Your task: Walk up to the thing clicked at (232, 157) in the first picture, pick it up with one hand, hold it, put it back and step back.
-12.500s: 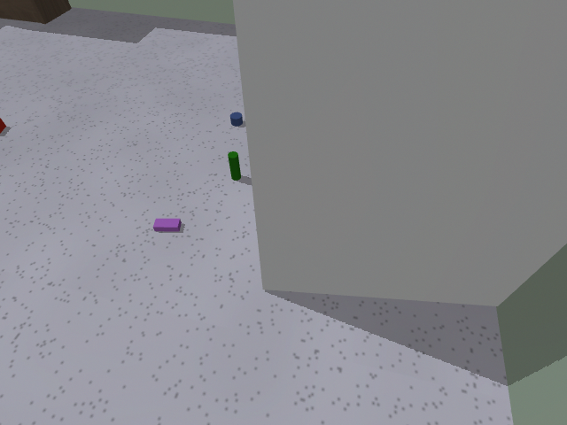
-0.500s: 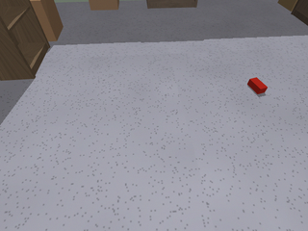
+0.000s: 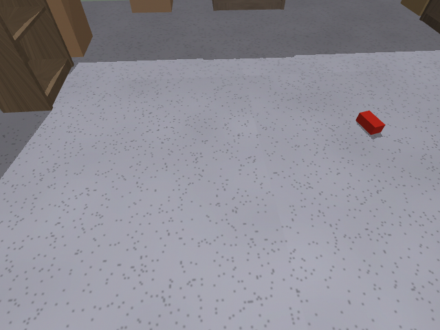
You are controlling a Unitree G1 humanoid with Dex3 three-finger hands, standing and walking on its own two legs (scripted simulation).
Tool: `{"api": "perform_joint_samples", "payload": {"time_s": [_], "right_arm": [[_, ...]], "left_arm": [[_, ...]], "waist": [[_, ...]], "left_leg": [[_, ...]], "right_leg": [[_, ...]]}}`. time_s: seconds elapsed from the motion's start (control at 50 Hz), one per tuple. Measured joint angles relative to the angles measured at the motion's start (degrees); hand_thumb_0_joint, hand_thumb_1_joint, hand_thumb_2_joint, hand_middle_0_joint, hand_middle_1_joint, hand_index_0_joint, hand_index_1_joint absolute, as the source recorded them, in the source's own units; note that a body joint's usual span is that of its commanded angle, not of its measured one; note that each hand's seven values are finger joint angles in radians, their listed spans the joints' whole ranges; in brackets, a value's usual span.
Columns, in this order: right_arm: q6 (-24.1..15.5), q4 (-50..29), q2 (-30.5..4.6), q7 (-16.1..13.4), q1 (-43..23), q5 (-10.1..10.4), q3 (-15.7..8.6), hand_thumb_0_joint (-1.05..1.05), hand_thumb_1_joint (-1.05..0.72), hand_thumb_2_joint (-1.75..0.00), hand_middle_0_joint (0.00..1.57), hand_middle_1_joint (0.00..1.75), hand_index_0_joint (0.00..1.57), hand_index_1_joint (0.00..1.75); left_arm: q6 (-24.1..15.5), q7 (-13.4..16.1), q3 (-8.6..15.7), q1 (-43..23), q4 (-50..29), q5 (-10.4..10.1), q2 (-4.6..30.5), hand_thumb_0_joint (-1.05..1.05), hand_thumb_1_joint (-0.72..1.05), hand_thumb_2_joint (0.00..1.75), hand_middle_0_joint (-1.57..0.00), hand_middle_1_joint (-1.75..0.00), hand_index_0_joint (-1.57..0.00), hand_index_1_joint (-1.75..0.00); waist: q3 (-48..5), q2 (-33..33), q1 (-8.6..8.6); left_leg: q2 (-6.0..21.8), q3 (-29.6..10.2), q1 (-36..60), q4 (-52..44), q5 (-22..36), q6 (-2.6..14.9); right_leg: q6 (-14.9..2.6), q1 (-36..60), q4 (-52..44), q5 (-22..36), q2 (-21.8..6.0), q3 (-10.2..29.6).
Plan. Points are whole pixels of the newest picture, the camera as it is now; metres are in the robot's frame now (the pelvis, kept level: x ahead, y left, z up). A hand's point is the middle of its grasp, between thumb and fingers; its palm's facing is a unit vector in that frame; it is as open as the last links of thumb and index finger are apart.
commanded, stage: stand
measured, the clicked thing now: out of the picture -0.08 -1.15 -0.71
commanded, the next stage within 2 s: walk up in 0.78 s
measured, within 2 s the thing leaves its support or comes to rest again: neither
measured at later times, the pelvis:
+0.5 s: pelvis +0.01 +0.00 +0.00, yaw +0 degrees
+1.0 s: pelvis +0.03 -0.03 -0.01, yaw -2 degrees
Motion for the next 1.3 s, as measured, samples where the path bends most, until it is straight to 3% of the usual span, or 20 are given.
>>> {"api": "perform_joint_samples", "payload": {"time_s": [0.78,0.86,0.92,0.96,1.02,1.06,1.08,1.12,1.18,1.3], "right_arm": [[0.0,-0.7,-0.2,-0.2,0.1,0.1,0.1,0.0,-0.91,-0.9,0.21,0.3,0.2,0.3],[-0.6,-3.4,-0.5,1.7,2.8,-1.0,-2.3,0.0,-0.91,-0.9,0.21,0.3,0.2,0.3],[-1.1,-5.3,-1.3,2.4,4.3,-1.5,-3.7,0.0,-0.9,-0.9,0.21,0.3,0.2,0.3],[-1.4,-6.2,-1.9,2.6,5.5,-1.8,-4.3,0.0,-0.9,-0.9,0.21,0.3,0.2,0.3],[-0.4,-6.5,-3.5,3.0,7.0,-1.9,-5.0,0.0,-0.9,-0.9,0.21,0.3,0.2,0.3],[1.0,-6.2,-4.5,2.7,7.7,-2.2,-5.5,0.0,-0.9,-0.9,0.21,0.3,0.2,0.3],[1.8,-6.1,-4.8,2.4,8.2,-2.1,-5.7,0.01,-0.9,-0.9,0.21,0.3,0.2,0.3],[2.4,-5.9,-5.2,2.3,8.7,-1.6,-5.7,0.01,-0.91,-0.9,0.21,0.3,0.2,0.29],[1.2,-7.1,-5.8,3.0,8.3,-0.9,-5.5,0.01,-0.91,-0.9,0.2,0.3,0.2,0.29],[0.2,-9.9,-5.5,4.4,7.8,-0.8,-4.9,0.01,-0.91,-0.9,0.2,0.3,0.2,0.29]], "left_arm": [[-0.1,0.2,0.2,-0.1,-0.6,-0.1,0.0,0.0,0.9,0.89,-0.2,-0.3,-0.2,-0.3],[-0.3,-1.7,1.7,2.1,-2.7,0.9,1.0,0.0,0.9,0.89,-0.2,-0.3,-0.2,-0.3],[-0.1,-2.6,2.8,3.2,-3.7,1.2,2.4,0.0,0.9,0.89,-0.2,-0.3,-0.2,-0.3],[-0.4,-3.2,3.3,3.5,-4.3,1.1,3.5,0.0,0.9,0.89,-0.2,-0.3,-0.2,-0.3],[-1.5,-3.7,4.2,4.6,-5.9,0.8,4.5,0.0,0.9,0.89,-0.2,-0.3,-0.2,-0.3],[-3.1,-3.3,5.0,6.3,-6.9,1.0,4.9,0.0,0.9,0.89,-0.2,-0.3,-0.2,-0.3],[-3.3,-2.9,5.4,7.2,-7.3,1.3,4.8,0.0,0.9,0.89,-0.2,-0.3,-0.2,-0.3],[-2.8,-2.3,5.4,9.1,-7.4,1.6,4.3,0.0,0.9,0.89,-0.2,-0.3,-0.2,-0.3],[-2.6,-2.1,4.8,12.0,-6.8,1.2,3.5,0.0,0.9,0.89,-0.2,-0.3,-0.2,-0.3],[-3.3,-2.1,4.4,13.4,-7.9,0.6,3.0,0.0,0.9,0.89,-0.2,-0.3,-0.2,-0.3]], "waist": [[0.3,0.1,0.05],[-1.0,-0.7,0.5],[-0.9,-0.2,0.23],[-0.3,-0.3,-0.25],[0.4,0.4,-0.23],[0.5,2.0,0.29],[0.0,2.6,0.75],[-0.9,3.2,2.27],[-1.1,4.1,2.81],[0.7,4.5,2.97]], "left_leg": [[0.3,-0.2,0.8,0.5,-1.1,-0.32],[-0.1,0.4,-0.9,5.4,-7.6,1.31],[0.7,0.9,-0.8,5.5,-5.3,2.4],[0.9,0.8,-0.2,5.2,-5.8,2.28],[2.0,0.5,0.5,7.1,-8.2,1.5],[3.1,-1.6,-2.5,17.3,-17.4,1.98],[2.1,-4.1,-5.2,24.2,-19.8,1.57],[-0.6,-6.6,-9.4,33.4,-18.7,0.96],[-1.2,-7.0,-14.5,37.8,-13.5,0.27],[1.9,-7.1,-19.3,28.2,-5.5,-0.99]], "right_leg": [[-0.25,1.5,-0.9,-0.4,0.3,-0.2],[-2.92,-3.1,10.0,-11.4,-0.2,0.0],[-3.68,-9.5,21.9,-15.1,0.4,-0.5],[-4.09,-12.0,23.0,-16.7,-0.1,-0.1],[-4.26,-11.7,15.8,-11.2,-1.0,-0.9],[-2.66,-10.2,13.9,-2.2,0.1,-2.5],[-2.35,-9.8,14.4,-2.7,0.5,-3.2],[-2.71,-7.6,12.8,-4.0,1.0,-3.3],[-3.48,-2.9,7.0,-3.1,1.6,-3.5],[-2.79,3.9,1.7,-4.4,2.4,-5.7]]}}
